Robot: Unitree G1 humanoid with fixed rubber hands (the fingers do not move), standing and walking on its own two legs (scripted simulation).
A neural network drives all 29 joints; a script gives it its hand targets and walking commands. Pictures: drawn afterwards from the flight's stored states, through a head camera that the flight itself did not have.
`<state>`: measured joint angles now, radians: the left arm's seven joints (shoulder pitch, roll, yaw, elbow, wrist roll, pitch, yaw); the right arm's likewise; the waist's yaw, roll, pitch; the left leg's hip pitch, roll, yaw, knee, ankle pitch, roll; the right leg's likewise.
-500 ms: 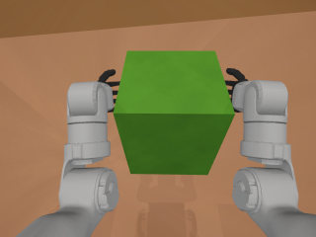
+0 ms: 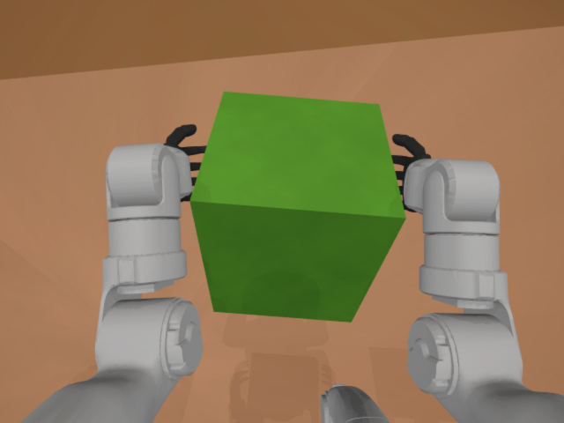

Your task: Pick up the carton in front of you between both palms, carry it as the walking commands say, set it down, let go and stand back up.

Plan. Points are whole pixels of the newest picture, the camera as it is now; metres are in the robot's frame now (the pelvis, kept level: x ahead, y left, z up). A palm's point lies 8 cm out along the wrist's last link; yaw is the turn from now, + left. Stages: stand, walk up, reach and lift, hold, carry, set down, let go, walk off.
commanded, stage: carry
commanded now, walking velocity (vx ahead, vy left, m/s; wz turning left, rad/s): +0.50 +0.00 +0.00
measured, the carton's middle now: (291, 214) +0.39 -0.01 +0.07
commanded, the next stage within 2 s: none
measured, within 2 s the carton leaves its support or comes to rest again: neither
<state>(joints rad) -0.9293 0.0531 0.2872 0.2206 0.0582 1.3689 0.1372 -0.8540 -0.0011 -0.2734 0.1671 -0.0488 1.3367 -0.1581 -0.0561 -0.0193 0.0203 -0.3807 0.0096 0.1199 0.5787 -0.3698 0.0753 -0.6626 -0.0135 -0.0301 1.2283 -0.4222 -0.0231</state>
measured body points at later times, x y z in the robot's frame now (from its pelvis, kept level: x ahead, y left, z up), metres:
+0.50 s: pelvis +0.27 -0.01 +0.03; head +0.31 -0.01 +0.47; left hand +0.66 +0.16 +0.19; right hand +0.69 -0.14 +0.20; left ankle +0.38 +0.11 -0.65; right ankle +0.24 -0.10 -0.71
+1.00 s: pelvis +0.56 -0.01 +0.04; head +0.58 -0.01 +0.49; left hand +0.96 +0.14 +0.23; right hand +0.96 -0.16 +0.23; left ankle +0.46 +0.10 -0.65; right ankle +0.66 -0.09 -0.67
